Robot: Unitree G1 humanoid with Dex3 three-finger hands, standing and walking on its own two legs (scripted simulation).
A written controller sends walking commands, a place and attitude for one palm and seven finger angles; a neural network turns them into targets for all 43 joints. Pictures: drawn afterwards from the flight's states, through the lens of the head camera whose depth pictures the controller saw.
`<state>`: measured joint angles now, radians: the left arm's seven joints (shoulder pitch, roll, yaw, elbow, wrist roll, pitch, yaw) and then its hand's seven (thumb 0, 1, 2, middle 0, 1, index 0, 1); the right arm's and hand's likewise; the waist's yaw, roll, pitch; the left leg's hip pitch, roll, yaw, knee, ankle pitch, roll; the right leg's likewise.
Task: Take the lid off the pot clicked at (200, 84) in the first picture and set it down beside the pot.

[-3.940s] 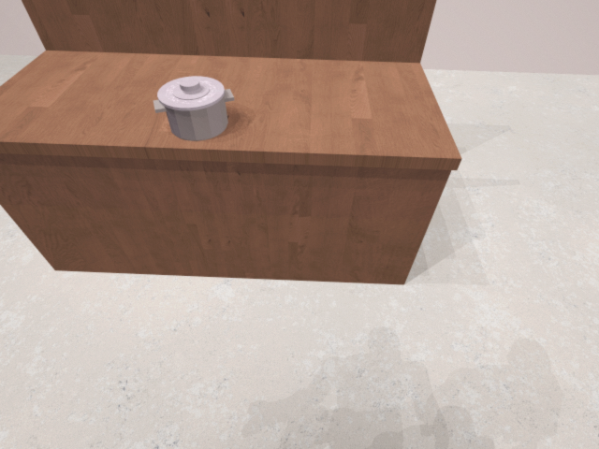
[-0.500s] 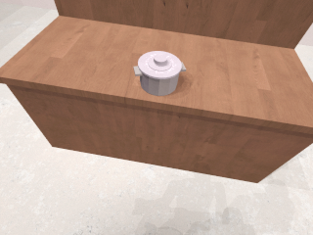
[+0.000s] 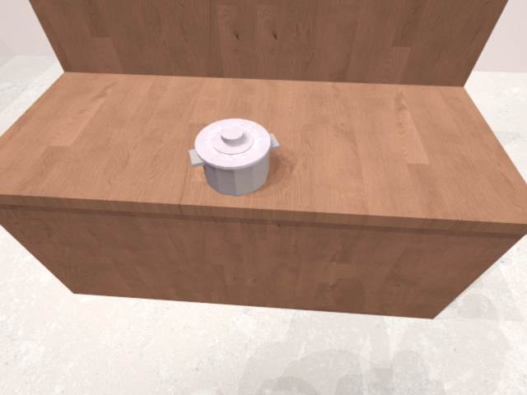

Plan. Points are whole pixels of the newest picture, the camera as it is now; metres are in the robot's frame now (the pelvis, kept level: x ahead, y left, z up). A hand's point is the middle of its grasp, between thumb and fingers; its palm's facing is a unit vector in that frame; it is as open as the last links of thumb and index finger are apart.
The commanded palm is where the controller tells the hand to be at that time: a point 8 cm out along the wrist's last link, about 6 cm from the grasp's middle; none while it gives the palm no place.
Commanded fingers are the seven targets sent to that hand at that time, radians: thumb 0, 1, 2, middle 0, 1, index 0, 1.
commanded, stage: take the last steps up to it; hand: left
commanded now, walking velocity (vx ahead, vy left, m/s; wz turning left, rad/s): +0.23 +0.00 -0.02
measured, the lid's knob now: (232, 134) +0.65 +0.11 +0.02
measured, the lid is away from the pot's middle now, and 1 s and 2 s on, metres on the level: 0.00 0.00 0.00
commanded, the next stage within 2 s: come to a stop and stand still in 0.24 s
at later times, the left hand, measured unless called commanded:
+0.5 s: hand (166, 365) +0.20 +0.20 -0.17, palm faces +0.02 -0.98 -0.21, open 7.3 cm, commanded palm none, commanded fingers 0.00 0.90 0.90 -0.20 -0.30 -0.20 -0.30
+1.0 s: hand (132, 381) +0.18 +0.26 -0.19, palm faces +0.02 -0.97 -0.24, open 7.4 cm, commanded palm none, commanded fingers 0.00 0.90 0.90 -0.20 -0.30 -0.20 -0.30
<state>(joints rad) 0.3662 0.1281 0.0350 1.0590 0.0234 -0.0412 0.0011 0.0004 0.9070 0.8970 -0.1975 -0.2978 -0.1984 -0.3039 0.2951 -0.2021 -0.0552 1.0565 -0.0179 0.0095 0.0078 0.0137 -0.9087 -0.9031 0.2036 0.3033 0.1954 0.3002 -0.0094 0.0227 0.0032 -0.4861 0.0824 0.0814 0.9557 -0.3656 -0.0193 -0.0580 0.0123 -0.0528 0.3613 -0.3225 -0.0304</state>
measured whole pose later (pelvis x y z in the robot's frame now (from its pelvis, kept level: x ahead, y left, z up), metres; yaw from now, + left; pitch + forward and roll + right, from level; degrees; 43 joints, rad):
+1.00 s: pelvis +0.13 +0.06 -0.02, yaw -1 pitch -2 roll +0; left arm 0.25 0.22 0.02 0.99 0.02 0.07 0.05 0.00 0.91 0.90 -0.20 -0.30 -0.20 -0.30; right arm 0.23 -0.18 -0.04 0.94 -0.01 0.04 -0.02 0.01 -0.91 -0.90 0.20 0.30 0.19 0.30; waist 0.00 -0.03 0.01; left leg -0.26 -0.01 0.11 0.64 -0.35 0.07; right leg -0.33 -0.06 -0.01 0.73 -0.38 -0.01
